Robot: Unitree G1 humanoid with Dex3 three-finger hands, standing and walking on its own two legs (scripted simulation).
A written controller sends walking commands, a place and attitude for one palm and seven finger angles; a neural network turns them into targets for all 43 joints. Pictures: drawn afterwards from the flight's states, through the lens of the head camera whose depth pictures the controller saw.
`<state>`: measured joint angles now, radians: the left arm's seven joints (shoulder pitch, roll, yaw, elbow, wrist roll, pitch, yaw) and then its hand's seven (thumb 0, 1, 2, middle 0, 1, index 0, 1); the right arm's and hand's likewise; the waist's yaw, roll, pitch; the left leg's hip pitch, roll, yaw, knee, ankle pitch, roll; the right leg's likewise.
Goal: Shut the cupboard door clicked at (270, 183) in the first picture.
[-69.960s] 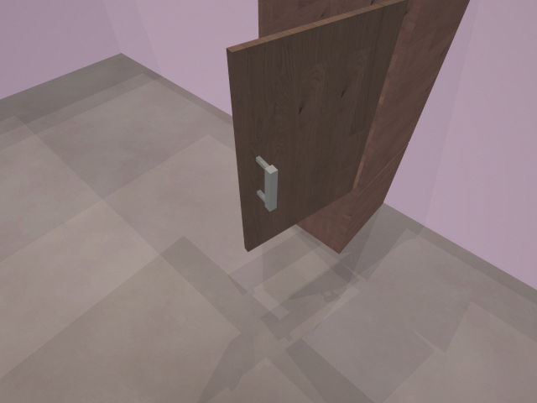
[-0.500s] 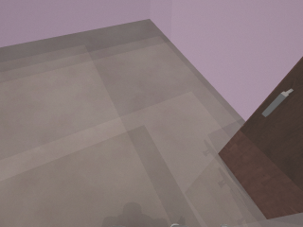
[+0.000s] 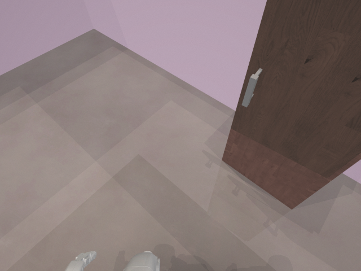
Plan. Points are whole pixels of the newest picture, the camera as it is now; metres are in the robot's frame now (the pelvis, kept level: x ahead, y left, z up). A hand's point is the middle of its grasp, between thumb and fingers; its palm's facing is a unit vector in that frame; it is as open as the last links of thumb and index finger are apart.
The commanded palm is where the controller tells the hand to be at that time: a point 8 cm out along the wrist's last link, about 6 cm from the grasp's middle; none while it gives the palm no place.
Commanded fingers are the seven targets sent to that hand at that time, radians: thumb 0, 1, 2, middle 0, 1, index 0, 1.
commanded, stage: turn to face it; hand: left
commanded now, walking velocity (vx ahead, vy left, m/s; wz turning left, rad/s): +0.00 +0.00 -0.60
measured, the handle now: (252, 88) +0.67 -0.21 -0.05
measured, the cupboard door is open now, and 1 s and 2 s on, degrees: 6 6 6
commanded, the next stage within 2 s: take the last steps up to it in 0.92 s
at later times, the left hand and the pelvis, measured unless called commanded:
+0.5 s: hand (119, 242) +0.19 +0.18 -0.16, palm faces -0.29 -0.92 -0.28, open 7.4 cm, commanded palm none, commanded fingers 0.00 0.90 0.90 -0.20 -0.30 -0.20 -0.30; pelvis +0.02 +0.00 -0.01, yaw -18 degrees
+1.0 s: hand (130, 227) +0.24 +0.16 -0.17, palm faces -0.43 -0.88 -0.19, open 7.4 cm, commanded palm none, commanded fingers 0.00 0.90 0.90 -0.20 -0.30 -0.20 -0.30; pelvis +0.07 +0.02 +0.01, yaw -29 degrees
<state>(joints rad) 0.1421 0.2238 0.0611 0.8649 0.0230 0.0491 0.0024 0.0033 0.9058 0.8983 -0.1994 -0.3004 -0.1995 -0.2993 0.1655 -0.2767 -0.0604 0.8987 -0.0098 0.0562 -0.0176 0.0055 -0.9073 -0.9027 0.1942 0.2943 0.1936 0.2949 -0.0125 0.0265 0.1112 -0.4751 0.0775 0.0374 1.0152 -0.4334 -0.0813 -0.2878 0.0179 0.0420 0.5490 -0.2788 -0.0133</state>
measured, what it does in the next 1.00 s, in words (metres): steps on the spot, turning right: left foot, then right foot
